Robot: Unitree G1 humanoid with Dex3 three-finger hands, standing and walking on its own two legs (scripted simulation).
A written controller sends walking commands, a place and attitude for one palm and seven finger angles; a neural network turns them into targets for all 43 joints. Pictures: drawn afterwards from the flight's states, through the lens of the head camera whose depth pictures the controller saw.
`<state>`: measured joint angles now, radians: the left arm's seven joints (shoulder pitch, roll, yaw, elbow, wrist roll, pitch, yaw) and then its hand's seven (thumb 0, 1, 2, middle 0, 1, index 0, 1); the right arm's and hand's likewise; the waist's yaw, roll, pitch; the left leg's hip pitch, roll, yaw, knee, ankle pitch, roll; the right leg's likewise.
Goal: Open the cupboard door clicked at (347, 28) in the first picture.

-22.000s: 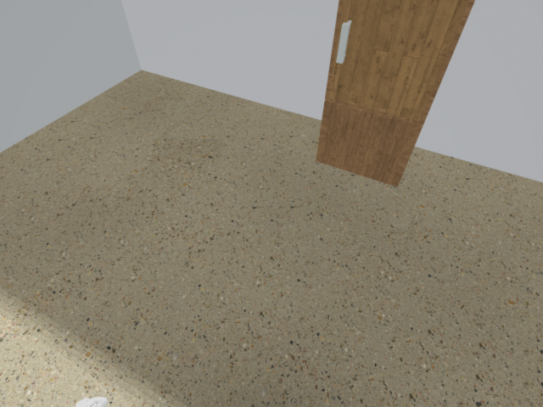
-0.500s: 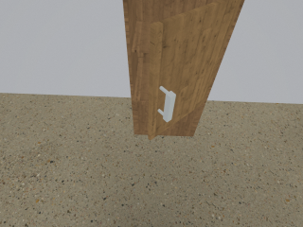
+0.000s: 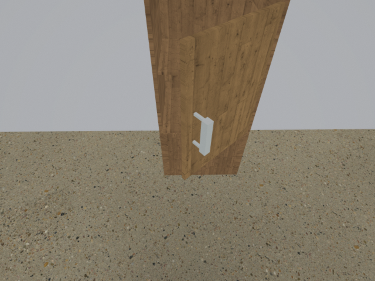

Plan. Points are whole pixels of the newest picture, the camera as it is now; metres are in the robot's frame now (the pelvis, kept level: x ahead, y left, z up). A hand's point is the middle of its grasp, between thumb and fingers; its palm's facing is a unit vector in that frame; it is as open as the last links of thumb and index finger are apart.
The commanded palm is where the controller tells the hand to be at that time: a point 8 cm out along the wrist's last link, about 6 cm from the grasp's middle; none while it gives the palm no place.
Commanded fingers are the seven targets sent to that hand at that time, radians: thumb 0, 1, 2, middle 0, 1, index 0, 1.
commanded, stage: let the arm hang, fingers relaxed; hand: left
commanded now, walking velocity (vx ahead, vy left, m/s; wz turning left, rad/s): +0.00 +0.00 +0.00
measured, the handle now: (200, 133) +0.58 -0.01 -0.07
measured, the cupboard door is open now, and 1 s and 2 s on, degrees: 41 41 41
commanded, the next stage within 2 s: look to check the result in 0.08 s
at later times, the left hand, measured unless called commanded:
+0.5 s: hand out of the picture -0.02 +0.16 -0.18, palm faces +0.05 -0.98 -0.18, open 7.4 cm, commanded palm none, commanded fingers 0.00 0.90 0.90 -0.20 -0.30 -0.20 -0.30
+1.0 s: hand out of the picture +0.02 +0.16 -0.18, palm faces -0.01 -0.98 -0.20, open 7.4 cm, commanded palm none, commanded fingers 0.00 0.90 0.90 -0.20 -0.30 -0.20 -0.30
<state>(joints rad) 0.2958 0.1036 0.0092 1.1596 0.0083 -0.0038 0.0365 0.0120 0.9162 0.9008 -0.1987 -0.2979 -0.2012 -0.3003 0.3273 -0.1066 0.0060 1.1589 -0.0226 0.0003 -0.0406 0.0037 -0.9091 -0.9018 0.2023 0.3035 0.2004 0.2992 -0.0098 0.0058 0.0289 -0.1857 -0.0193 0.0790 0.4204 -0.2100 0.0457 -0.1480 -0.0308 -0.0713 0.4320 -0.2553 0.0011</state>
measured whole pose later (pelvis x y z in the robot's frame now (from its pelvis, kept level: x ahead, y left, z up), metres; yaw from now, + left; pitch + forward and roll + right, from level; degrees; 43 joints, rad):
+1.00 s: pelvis +0.01 -0.01 -0.01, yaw -5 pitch +0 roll +1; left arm 0.27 0.14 0.06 1.10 0.02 0.04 0.02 0.01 0.91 0.90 -0.20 -0.30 -0.20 -0.30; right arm 0.25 -0.14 -0.03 1.09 -0.02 0.02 -0.05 0.00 -0.91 -0.90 0.20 0.30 0.20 0.30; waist 0.01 0.00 0.08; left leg -0.23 0.02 0.15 0.51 -0.29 0.03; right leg -0.24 0.00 0.00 0.56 -0.32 -0.02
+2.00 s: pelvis +0.07 -0.04 -0.01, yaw -39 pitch +2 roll -1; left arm 0.12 0.27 0.08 0.89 0.02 0.05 -0.03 0.01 0.91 0.90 -0.19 -0.30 -0.20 -0.30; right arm 0.25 -0.22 -0.03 0.89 -0.03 0.02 -0.03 0.01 -0.90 -0.90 0.21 0.30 0.20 0.30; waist 0.00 0.02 0.14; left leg -0.21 0.11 0.14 0.53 -0.35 -0.03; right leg -0.41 -0.02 -0.05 0.80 -0.43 0.03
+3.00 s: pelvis +0.13 -0.18 -0.01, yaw -75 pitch +1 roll +0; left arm 0.30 0.21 0.06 0.98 0.02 -0.02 -0.02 0.01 0.90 0.90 -0.20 -0.30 -0.20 -0.30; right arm 0.19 -0.23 -0.07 0.91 -0.02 0.01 0.01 0.01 -0.91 -0.90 0.20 0.30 0.20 0.30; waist 0.02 -0.02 0.07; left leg -0.51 0.08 0.06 0.85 -0.35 -0.07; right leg -0.12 0.01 0.02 0.45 -0.36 -0.02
